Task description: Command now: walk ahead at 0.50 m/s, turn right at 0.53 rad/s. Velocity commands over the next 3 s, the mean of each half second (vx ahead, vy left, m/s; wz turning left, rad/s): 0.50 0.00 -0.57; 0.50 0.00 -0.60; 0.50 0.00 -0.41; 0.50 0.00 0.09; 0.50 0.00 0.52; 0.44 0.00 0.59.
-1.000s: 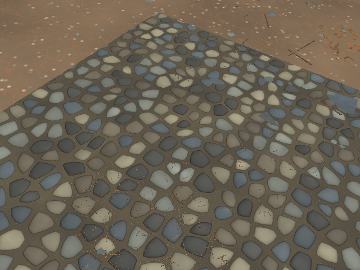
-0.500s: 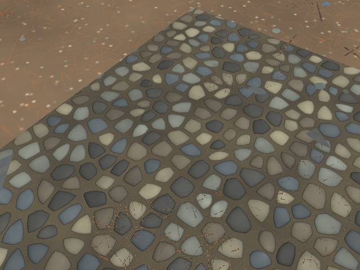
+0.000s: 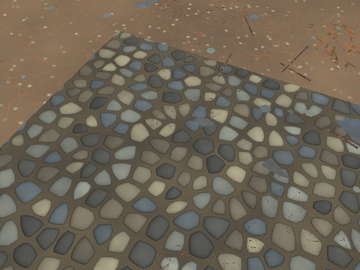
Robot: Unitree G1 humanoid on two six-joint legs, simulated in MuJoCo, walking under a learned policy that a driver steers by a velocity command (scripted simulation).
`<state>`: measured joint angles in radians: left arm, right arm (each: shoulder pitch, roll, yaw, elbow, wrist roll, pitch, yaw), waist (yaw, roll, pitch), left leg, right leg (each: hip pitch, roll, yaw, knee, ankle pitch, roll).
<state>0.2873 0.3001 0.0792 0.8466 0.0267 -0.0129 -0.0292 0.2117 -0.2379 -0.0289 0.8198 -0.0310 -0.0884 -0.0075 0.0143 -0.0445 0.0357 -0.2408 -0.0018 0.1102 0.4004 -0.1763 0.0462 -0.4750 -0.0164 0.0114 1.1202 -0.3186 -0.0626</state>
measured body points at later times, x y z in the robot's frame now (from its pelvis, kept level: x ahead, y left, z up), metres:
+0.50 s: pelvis +0.25 -0.08 -0.01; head +0.29 -0.10 +0.44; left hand +0.45 +0.15 -0.13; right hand +0.25 -0.35 -0.14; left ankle +0.22 +0.09 -0.65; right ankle +0.27 -0.13 -0.74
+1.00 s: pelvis +0.53 -0.14 -0.01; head +0.56 -0.15 +0.44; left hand +0.73 +0.07 -0.14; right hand +0.53 -0.45 -0.10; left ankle +0.64 -0.10 -0.74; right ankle +0.37 -0.16 -0.66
